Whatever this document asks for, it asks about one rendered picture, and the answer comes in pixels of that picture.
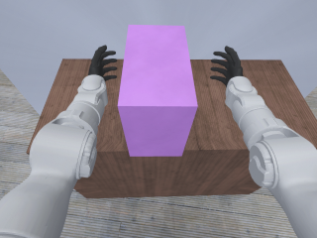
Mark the right robot hand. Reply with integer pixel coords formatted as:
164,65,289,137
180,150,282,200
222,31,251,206
210,46,243,87

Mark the right robot forearm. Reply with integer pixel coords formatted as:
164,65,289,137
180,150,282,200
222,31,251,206
225,76,317,152

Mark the left robot hand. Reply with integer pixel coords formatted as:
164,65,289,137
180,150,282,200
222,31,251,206
88,45,117,81

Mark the pedestal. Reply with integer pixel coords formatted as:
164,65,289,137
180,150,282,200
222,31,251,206
26,59,317,199

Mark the carton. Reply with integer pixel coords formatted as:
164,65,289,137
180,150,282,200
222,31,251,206
117,25,198,157

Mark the robot left upper arm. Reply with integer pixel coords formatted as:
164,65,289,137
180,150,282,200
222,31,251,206
0,123,97,238

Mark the left robot forearm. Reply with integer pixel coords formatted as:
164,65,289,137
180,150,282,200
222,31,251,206
29,74,108,168

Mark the robot right upper arm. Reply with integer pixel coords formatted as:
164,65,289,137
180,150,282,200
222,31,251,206
249,137,317,238

